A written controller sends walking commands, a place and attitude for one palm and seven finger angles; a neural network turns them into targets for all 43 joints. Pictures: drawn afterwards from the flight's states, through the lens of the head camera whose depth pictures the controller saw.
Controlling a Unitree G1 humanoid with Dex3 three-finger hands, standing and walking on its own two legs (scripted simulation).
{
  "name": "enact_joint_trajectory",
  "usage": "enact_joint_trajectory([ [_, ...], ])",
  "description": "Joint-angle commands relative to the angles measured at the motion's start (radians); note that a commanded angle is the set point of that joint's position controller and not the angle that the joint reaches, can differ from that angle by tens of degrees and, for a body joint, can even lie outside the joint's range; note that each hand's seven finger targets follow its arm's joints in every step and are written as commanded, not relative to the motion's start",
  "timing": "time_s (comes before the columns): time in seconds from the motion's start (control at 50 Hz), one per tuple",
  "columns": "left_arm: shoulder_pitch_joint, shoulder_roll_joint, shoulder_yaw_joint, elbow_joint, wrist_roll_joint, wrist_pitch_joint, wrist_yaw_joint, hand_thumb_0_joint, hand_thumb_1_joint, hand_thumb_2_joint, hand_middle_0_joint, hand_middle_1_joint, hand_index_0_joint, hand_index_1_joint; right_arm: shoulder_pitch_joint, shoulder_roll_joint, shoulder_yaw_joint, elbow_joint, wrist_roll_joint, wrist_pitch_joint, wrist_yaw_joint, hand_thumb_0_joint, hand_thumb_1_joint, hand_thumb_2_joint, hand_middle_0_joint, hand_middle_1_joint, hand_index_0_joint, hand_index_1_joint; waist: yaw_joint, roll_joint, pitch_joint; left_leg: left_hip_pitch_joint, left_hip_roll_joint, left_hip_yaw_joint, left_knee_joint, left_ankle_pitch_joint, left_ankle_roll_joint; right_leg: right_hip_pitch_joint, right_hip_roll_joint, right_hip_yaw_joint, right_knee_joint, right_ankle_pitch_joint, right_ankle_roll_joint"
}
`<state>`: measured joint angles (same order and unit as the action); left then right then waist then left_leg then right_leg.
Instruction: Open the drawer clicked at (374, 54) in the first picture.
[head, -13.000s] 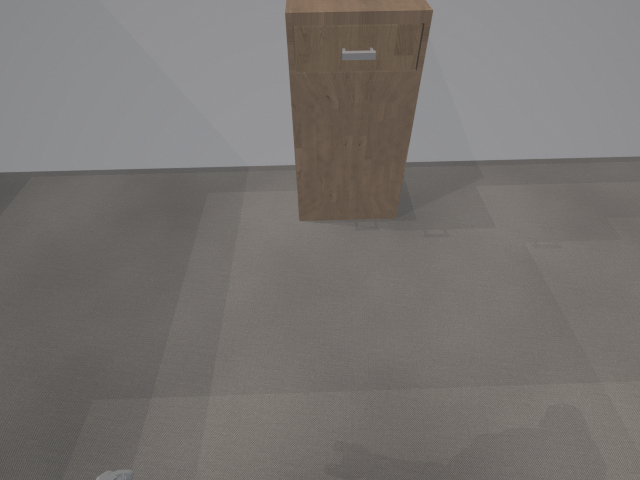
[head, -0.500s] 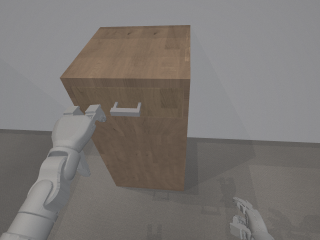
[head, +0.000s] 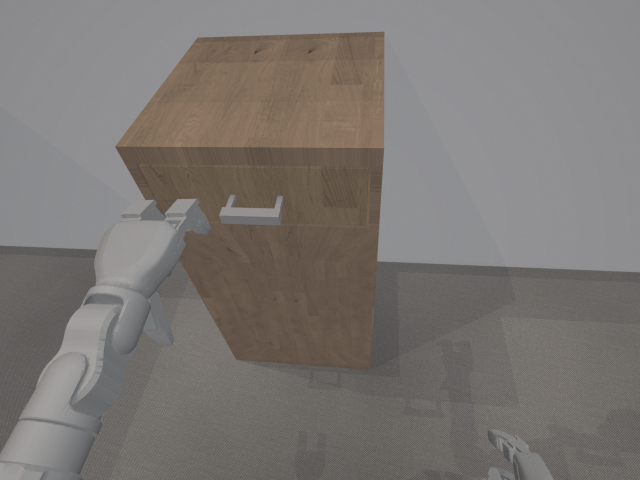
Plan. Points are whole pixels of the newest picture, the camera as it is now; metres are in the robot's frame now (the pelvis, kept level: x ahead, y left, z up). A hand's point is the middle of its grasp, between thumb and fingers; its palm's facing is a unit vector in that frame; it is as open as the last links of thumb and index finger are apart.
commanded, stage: move the hooked fingers above the handle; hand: left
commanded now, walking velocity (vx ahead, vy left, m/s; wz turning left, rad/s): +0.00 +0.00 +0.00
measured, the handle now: (253, 208) +0.54 +0.21 -0.01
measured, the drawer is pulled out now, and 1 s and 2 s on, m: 0.00 0.00 0.00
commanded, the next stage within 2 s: none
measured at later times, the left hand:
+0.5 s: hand (186, 257) +0.35 +0.24 +0.08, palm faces +0.00 -0.04 -1.00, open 13.8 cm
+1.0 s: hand (222, 224) +0.43 +0.21 +0.07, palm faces -0.01 -0.01 -1.00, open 13.8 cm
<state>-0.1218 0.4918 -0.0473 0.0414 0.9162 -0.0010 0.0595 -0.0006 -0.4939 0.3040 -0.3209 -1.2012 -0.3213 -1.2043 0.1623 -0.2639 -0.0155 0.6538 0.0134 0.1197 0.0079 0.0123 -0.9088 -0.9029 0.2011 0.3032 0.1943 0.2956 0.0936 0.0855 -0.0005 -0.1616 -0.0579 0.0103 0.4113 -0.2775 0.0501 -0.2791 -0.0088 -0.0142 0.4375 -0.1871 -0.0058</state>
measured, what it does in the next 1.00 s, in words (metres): stands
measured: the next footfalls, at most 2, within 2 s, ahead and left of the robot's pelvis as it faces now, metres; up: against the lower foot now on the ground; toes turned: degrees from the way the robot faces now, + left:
none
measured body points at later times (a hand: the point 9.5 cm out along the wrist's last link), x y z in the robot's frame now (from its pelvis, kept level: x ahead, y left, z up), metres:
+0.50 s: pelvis +0.00 -0.02 +0.00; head +0.03 -0.05 +0.44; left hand +0.35 +0.24 +0.14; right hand +0.17 -0.26 -0.12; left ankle -0.04 +0.08 -0.74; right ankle +0.03 -0.12 -0.74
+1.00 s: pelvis +0.00 -0.01 -0.01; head +0.05 -0.03 +0.44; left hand +0.42 +0.21 +0.12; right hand +0.10 -0.27 -0.15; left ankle -0.04 +0.08 -0.74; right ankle +0.03 -0.12 -0.74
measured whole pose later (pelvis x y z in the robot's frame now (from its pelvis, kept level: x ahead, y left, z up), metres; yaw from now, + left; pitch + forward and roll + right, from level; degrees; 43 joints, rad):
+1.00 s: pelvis +0.00 -0.01 -0.01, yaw -1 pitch +9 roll +0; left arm -0.60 0.47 -0.09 0.70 1.02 -0.09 0.15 0.00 -0.49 0.30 -0.32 -1.20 -0.32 -1.20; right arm 0.27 -0.25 -0.04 0.67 0.02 0.12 -0.02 0.01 -0.91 -0.90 0.20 0.30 0.20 0.30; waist 0.01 0.06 -0.07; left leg -0.36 -0.05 0.03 0.53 -0.33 0.04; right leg -0.48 0.00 0.00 0.55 -0.23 -0.02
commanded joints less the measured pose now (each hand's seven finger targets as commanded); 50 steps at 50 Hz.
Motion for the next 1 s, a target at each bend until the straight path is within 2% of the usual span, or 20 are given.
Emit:
enact_joint_trajectory([
  [0.0, -0.282, 0.189, 0.108, -0.184, 0.009, 0.015, 0.028, 0.0, -0.5, 0.3, -0.3, -1.2, -0.3, -1.2, -0.134, -0.099, -0.025, -0.164, 0.005, -0.046, -0.01, 0.0, -0.9, -0.9, 0.2, 0.3, 0.2, 0.3, -0.007, -0.04, -0.251, -0.023, 0.034, -0.022, -0.054, 0.379, -0.056, 0.213, 0.019, 0.005, -0.012, 0.183, -0.049],
  [0.04, -0.275, 0.217, 0.134, -0.177, 0.007, 0.017, 0.022, 0.0, -0.5, 0.3, -0.3, -1.2, -0.3, -1.2, -0.129, -0.103, -0.026, -0.163, 0.002, -0.042, -0.015, 0.0, -0.9, -0.9, 0.2, 0.3, 0.2, 0.3, -0.003, -0.07, -0.261, -0.031, 0.029, -0.015, -0.05, 0.37, -0.046, 0.235, 0.019, 0.014, -0.014, 0.204, -0.046],
  [0.1, -0.325, 0.228, 0.137, -0.092, 0.011, 0.016, 0.013, 0.0, -0.5, 0.3, -0.3, -1.2, -0.3, -1.2, -0.129, -0.102, -0.019, -0.154, 0.007, -0.038, -0.025, 0.0, -0.9, -0.9, 0.2, 0.3, 0.2, 0.3, -0.014, -0.102, -0.211, -0.074, 0.025, -0.007, -0.055, 0.31, -0.037, 0.216, 0.016, 0.016, -0.022, 0.169, -0.043],
  [0.18, -0.381, 0.242, 0.145, -0.095, 0.015, -0.014, 0.018, 0.0, -0.5, 0.3, -0.3, -1.2, -0.3, -1.2, -0.123, -0.1, -0.024, -0.161, 0.007, -0.043, -0.032, 0.0, -0.9, -0.9, 0.2, 0.3, 0.2, 0.3, -0.013, -0.06, -0.266, -0.055, 0.018, -0.004, -0.037, 0.311, -0.032, 0.221, 0.017, 0.03, -0.016, 0.182, -0.042],
  [0.22, -0.414, 0.218, 0.119, -0.055, 0.015, -0.027, 0.021, 0.0, -0.5, 0.3, -0.3, -1.2, -0.3, -1.2, -0.108, -0.094, -0.027, -0.154, 0.004, -0.047, -0.036, 0.0, -0.9, -0.9, 0.2, 0.3, 0.2, 0.3, -0.023, -0.079, -0.259, -0.062, 0.018, 0.001, -0.03, 0.302, -0.03, 0.205, 0.012, 0.025, -0.014, 0.181, -0.039],
  [0.26, -0.427, 0.253, 0.149, -0.015, 0.019, -0.038, 0.025, 0.0, -0.5, 0.3, -0.3, -1.2, -0.3, -1.2, -0.098, -0.1, -0.029, -0.148, 0.004, -0.047, -0.04, 0.0, -0.9, -0.9, 0.2, 0.3, 0.2, 0.3, -0.021, -0.083, -0.262, -0.08, 0.016, 0.005, -0.025, 0.306, -0.029, 0.21, 0.012, 0.029, -0.009, 0.196, -0.039],
  [0.32, -0.482, 0.233, 0.121, 0.043, 0.02, -0.045, 0.029, 0.0, -0.5, 0.3, -0.3, -1.2, -0.3, -1.2, -0.088, -0.1, -0.029, -0.149, 0.007, -0.047, -0.045, 0.0, -0.9, -0.9, 0.2, 0.3, 0.2, 0.3, -0.032, -0.089, -0.266, -0.102, 0.013, 0.007, -0.016, 0.28, -0.025, 0.198, 0.008, 0.029, -0.005, 0.177, -0.036],
  [0.4, -0.568, 0.266, 0.13, 0.13, 0.029, -0.059, 0.031, 0.0, -0.5, 0.3, -0.3, -1.2, -0.3, -1.2, -0.06, -0.107, -0.034, -0.141, 0.01, -0.049, -0.054, 0.0, -0.9, -0.9, 0.2, 0.3, 0.2, 0.3, -0.041, -0.094, -0.274, -0.132, 0.011, 0.01, -0.007, 0.24, -0.021, 0.186, 0.005, 0.035, -0.003, 0.144, -0.034],
  [0.48, -0.602, 0.28, 0.14, 0.126, 0.034, -0.099, 0.039, 0.0, -0.5, 0.3, -0.3, -1.2, -0.3, -1.2, -0.033, -0.111, -0.049, -0.142, 0.005, -0.051, -0.054, 0.0, -0.9, -0.9, 0.2, 0.3, 0.2, 0.3, -0.038, -0.039, -0.357, -0.115, 0.009, 0.009, 0.022, 0.301, -0.022, 0.195, 0.009, 0.036, 0.028, 0.204, -0.038],
  [0.5, -0.615, 0.242, 0.106, 0.134, 0.033, -0.104, 0.041, 0.0, -0.5, 0.3, -0.3, -1.2, -0.3, -1.2, -0.027, -0.105, -0.049, -0.14, 0.006, -0.05, -0.052, 0.0, -0.9, -0.9, 0.2, 0.3, 0.2, 0.3, -0.046, -0.05, -0.346, -0.116, 0.011, 0.006, 0.024, 0.302, -0.023, 0.175, 0.008, 0.029, 0.032, 0.203, -0.038],
  [0.54, -0.62, 0.227, 0.099, 0.161, 0.03, -0.113, 0.052, 0.0, -0.5, 0.3, -0.3, -1.2, -0.3, -1.2, -0.008, -0.108, -0.055, -0.135, 0.008, -0.051, -0.048, 0.0, -0.9, -0.9, 0.2, 0.3, 0.2, 0.3, -0.048, -0.053, -0.337, -0.111, 0.016, 0.001, 0.029, 0.312, -0.026, 0.143, 0.013, 0.022, 0.04, 0.199, -0.042],
  [0.6, -0.66, 0.253, 0.12, 0.221, 0.044, -0.108, 0.073, 0.0, -0.5, 0.3, -0.3, -1.2, -0.3, -1.2, 0.008, -0.117, -0.058, -0.125, 0.012, -0.045, -0.046, 0.0, -0.9, -0.9, 0.2, 0.3, 0.2, 0.3, -0.05, -0.093, -0.33, -0.143, 0.018, 0.004, 0.026, 0.288, -0.026, 0.129, 0.015, 0.02, 0.044, 0.174, -0.04],
  [0.64, -0.679, 0.231, 0.101, 0.233, 0.054, -0.104, 0.089, 0.0, -0.5, 0.3, -0.3, -1.2, -0.3, -1.2, 0.022, -0.114, -0.064, -0.123, 0.012, -0.045, -0.042, 0.0, -0.9, -0.9, 0.2, 0.3, 0.2, 0.3, -0.046, -0.06, -0.36, -0.132, 0.019, 0.002, 0.033, 0.316, -0.03, 0.123, 0.017, 0.016, 0.059, 0.187, -0.045],
  [0.68, -0.702, 0.264, 0.131, 0.288, 0.061, -0.091, 0.103, 0.0, -0.5, 0.3, -0.3, -1.2, -0.3, -1.2, 0.032, -0.123, -0.065, -0.116, 0.014, -0.041, -0.043, 0.0, -0.9, -0.9, 0.2, 0.3, 0.2, 0.3, -0.05, -0.089, -0.364, -0.155, 0.019, 0.001, 0.034, 0.299, -0.029, 0.127, 0.019, 0.019, 0.06, 0.176, -0.043],
  [0.72, -0.749, 0.247, 0.107, 0.328, 0.071, -0.082, 0.114, 0.0, -0.5, 0.3, -0.3, -1.2, -0.3, -1.2, 0.043, -0.12, -0.064, -0.108, 0.015, -0.04, -0.043, 0.0, -0.9, -0.9, 0.2, 0.3, 0.2, 0.3, -0.059, -0.085, -0.352, -0.158, 0.022, 0.002, 0.034, 0.3, -0.028, 0.108, 0.019, 0.016, 0.065, 0.178, -0.044],
  [0.76, -0.747, 0.274, 0.134, 0.342, 0.08, -0.078, 0.122, 0.0, -0.5, 0.3, -0.3, -1.2, -0.3, -1.2, 0.054, -0.121, -0.068, -0.106, 0.013, -0.038, -0.044, 0.0, -0.9, -0.9, 0.2, 0.3, 0.2, 0.3, -0.049, -0.085, -0.4, -0.148, 0.024, 0.006, 0.044, 0.338, -0.028, 0.131, 0.02, 0.021, 0.078, 0.217, -0.045],
  [0.84, -0.842, 0.206, 0.058, 0.417, 0.09, -0.076, 0.124, 0.0, -0.5, 0.3, -0.3, -1.2, -0.3, -1.2, 0.077, -0.122, -0.069, -0.096, 0.015, -0.038, -0.043, 0.0, -0.9, -0.9, 0.2, 0.3, 0.2, 0.3, -0.084, -0.076, -0.362, -0.149, 0.029, 0.0, 0.049, 0.304, -0.029, 0.06, 0.022, 0.011, 0.078, 0.173, -0.045],
  [0.94, -0.903, 0.244, 0.087, 0.487, 0.106, -0.095, 0.137, 0.0, -0.5, 0.3, -0.3, -1.2, -0.3, -1.2, 0.112, -0.122, -0.074, -0.088, 0.009, -0.035, -0.045, 0.0, -0.9, -0.9, 0.2, 0.3, 0.2, 0.3, -0.084, -0.069, -0.413, -0.157, 0.027, -0.002, 0.072, 0.337, -0.027, 0.065, 0.025, 0.014, 0.099, 0.206, -0.047],
  [0.96, -0.932, 0.201, 0.045, 0.504, 0.108, -0.095, 0.138, 0.0, -0.5, 0.3, -0.3, -1.2, -0.3, -1.2, 0.117, -0.121, -0.072, -0.086, 0.009, -0.033, -0.043, 0.0, -0.9, -0.9, 0.2, 0.3, 0.2, 0.3, -0.102, -0.074, -0.395, -0.157, 0.029, -0.004, 0.076, 0.348, -0.03, 0.039, 0.026, 0.009, 0.102, 0.212, -0.047],
  [0.98, -0.94, 0.204, 0.057, 0.523, 0.107, -0.096, 0.141, 0.0, -0.5, 0.3, -0.3, -1.2, -0.3, -1.2, 0.123, -0.122, -0.075, -0.083, 0.008, -0.033, -0.041, 0.0, -0.9, -0.9, 0.2, 0.3, 0.2, 0.3, -0.101, -0.086, -0.399, -0.162, 0.029, -0.005, 0.082, 0.354, -0.028, 0.038, 0.028, 0.008, 0.102, 0.211, -0.047],
])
